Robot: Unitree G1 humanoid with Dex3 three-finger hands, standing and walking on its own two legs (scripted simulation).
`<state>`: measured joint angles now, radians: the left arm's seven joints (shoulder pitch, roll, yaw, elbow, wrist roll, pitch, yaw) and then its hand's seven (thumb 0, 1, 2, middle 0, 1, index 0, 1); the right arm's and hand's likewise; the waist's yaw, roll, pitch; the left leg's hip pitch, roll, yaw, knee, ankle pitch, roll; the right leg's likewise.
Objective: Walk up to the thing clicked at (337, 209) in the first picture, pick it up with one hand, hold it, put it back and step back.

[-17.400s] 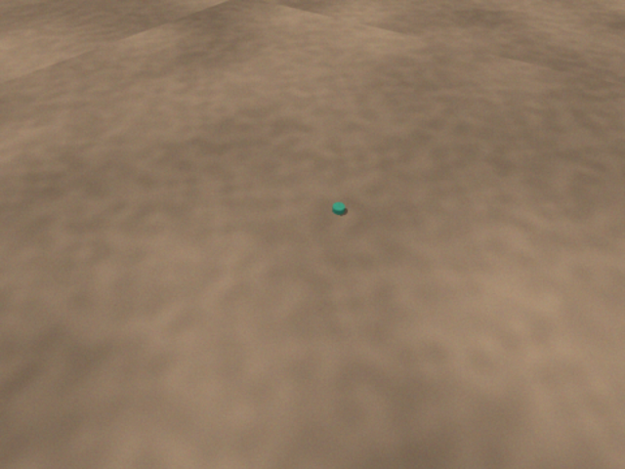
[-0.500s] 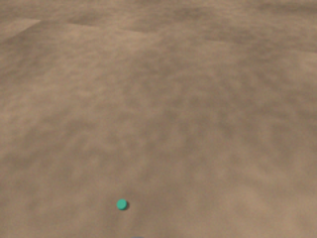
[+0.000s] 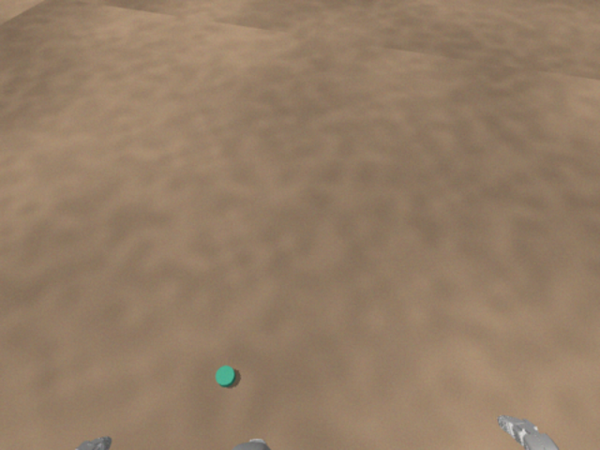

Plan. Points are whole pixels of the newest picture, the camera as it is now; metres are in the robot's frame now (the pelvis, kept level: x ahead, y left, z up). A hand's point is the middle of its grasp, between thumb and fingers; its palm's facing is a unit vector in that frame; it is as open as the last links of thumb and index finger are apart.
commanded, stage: walk up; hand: left
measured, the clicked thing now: (225, 376) +0.41 +0.27 -0.74
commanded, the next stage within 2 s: stand in 1.42 s
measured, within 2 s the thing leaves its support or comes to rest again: neither
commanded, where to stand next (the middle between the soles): +0.03 +0.03 m, yaw +1 degrees
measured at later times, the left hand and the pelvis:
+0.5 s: hand out of the picture +0.06 +0.28 -0.14, palm faces +0.01 -0.94 -0.35, open 7.4 cm; pelvis -0.02 +0.02 +0.01, yaw +1 degrees
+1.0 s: hand out of the picture +0.05 +0.27 -0.13, palm faces +0.02 -0.94 -0.33, open 7.4 cm; pelvis -0.02 +0.02 +0.03, yaw +1 degrees
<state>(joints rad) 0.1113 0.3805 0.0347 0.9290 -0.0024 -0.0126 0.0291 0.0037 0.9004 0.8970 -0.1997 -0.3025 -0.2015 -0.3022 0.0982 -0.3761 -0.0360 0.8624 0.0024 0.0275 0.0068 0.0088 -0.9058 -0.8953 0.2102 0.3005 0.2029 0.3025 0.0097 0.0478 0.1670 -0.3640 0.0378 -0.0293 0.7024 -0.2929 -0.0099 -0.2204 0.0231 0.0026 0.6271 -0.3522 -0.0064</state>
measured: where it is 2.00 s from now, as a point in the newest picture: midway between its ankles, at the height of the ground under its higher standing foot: outside the picture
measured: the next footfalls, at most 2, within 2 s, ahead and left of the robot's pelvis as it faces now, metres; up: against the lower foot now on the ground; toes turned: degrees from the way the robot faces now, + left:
left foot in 0.22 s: +0.02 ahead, +0.16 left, +0.00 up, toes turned -2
